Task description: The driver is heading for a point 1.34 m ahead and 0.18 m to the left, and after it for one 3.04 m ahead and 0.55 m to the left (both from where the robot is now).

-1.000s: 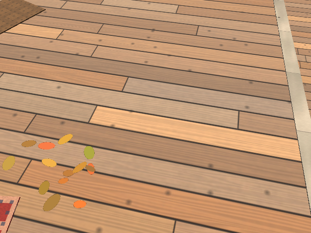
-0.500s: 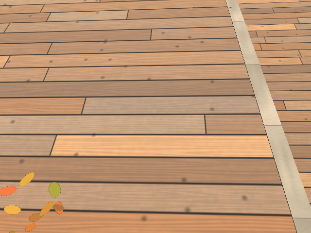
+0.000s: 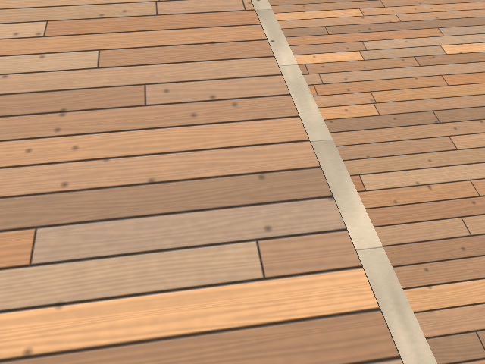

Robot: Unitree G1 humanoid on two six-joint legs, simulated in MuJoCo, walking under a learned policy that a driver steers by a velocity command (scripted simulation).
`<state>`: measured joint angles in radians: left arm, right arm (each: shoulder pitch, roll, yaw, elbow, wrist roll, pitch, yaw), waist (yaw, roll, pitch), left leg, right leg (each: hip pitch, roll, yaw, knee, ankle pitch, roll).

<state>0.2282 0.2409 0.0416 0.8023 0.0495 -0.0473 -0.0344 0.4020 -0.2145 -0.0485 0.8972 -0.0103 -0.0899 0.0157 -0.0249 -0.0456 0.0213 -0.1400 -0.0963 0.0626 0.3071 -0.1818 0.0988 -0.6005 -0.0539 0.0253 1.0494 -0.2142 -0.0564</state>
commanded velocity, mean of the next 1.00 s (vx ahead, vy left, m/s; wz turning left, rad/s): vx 0.45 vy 0.00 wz -0.02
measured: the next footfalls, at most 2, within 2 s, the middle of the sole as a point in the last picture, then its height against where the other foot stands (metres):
right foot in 0.30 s outside the picture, level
left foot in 0.86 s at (215, 318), level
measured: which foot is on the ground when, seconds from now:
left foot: down 0.00-0.32, up 0.34-0.84, down 0.86-1.00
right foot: up 0.00-0.28, down 0.30-0.86, up 0.88-1.00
